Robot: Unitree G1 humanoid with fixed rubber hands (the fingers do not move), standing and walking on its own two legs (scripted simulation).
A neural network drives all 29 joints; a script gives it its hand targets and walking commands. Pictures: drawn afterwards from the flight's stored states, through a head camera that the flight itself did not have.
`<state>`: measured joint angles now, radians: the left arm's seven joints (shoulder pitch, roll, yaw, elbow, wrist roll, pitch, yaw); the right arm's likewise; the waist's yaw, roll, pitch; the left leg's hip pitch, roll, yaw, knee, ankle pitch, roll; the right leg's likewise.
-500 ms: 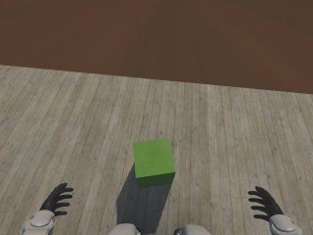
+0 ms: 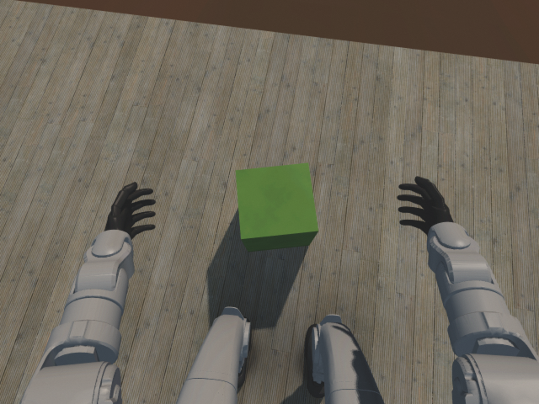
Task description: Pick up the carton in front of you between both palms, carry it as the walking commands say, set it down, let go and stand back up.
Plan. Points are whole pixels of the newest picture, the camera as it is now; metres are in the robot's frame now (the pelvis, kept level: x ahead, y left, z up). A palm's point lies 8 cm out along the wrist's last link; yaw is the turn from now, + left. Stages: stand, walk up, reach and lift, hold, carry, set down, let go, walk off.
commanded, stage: reach and lift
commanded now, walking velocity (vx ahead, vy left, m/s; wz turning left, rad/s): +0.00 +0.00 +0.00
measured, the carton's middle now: (275, 211) +0.51 +0.03 -0.57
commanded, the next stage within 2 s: none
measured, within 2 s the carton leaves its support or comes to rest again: neither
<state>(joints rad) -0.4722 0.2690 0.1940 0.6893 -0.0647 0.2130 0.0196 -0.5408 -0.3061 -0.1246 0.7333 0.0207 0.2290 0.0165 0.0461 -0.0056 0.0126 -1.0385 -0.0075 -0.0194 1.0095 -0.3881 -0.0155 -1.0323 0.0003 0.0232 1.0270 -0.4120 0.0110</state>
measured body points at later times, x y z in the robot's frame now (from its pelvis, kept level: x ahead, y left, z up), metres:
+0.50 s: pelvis -0.04 +0.00 -0.05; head +0.29 +0.00 +0.25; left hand +0.50 +0.23 -0.15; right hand +0.56 -0.16 -0.15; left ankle +0.04 +0.13 -0.66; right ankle +0.03 -0.12 -0.66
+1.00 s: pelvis -0.04 -0.01 -0.20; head +0.33 -0.01 +0.05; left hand +0.48 +0.23 -0.37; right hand +0.54 -0.16 -0.38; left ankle +0.04 +0.13 -0.66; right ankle +0.03 -0.13 -0.66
